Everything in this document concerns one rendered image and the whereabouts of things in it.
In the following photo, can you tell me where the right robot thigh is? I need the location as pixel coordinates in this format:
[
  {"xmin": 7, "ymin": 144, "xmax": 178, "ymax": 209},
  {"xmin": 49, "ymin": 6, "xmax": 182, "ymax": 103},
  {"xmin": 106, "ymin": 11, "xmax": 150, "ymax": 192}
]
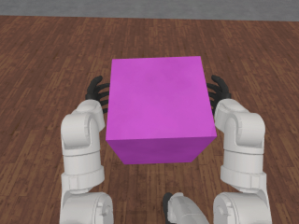
[{"xmin": 167, "ymin": 196, "xmax": 209, "ymax": 224}]

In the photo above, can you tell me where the right robot hand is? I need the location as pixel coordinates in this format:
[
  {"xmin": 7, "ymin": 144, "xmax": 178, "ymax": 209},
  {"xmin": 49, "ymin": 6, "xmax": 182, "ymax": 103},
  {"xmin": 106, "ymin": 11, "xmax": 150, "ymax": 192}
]
[{"xmin": 206, "ymin": 75, "xmax": 232, "ymax": 117}]

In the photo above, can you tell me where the right robot foot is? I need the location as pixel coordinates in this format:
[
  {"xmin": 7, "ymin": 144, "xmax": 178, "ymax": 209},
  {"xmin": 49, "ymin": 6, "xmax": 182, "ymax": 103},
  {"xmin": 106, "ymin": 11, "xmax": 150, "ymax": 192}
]
[{"xmin": 163, "ymin": 192, "xmax": 176, "ymax": 224}]

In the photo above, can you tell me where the carton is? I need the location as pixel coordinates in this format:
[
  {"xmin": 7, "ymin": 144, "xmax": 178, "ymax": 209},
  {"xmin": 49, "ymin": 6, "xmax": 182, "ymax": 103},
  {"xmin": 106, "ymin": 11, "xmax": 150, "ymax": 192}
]
[{"xmin": 106, "ymin": 56, "xmax": 217, "ymax": 164}]

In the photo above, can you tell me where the robot left upper arm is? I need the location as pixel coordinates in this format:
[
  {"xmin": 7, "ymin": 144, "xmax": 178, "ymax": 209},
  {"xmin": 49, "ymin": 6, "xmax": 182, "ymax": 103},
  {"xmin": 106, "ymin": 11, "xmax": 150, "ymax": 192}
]
[{"xmin": 60, "ymin": 191, "xmax": 114, "ymax": 224}]

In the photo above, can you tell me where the robot right upper arm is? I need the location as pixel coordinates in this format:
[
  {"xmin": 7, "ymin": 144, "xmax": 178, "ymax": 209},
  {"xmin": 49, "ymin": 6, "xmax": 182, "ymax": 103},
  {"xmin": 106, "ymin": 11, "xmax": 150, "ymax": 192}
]
[{"xmin": 213, "ymin": 191, "xmax": 272, "ymax": 224}]

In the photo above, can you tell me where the left robot hand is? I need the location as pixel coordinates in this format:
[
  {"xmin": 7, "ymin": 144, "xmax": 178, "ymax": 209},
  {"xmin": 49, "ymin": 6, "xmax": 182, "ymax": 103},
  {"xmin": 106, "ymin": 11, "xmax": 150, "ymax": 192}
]
[{"xmin": 85, "ymin": 76, "xmax": 110, "ymax": 114}]

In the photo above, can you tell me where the robot left forearm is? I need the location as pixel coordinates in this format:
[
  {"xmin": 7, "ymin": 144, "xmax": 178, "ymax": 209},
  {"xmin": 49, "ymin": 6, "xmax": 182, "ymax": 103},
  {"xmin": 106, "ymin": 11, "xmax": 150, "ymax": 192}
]
[{"xmin": 59, "ymin": 99, "xmax": 106, "ymax": 224}]

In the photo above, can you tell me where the robot right forearm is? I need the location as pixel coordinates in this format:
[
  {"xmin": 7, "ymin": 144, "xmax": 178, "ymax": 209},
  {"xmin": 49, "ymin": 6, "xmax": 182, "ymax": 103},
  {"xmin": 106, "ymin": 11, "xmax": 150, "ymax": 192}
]
[{"xmin": 214, "ymin": 98, "xmax": 273, "ymax": 224}]

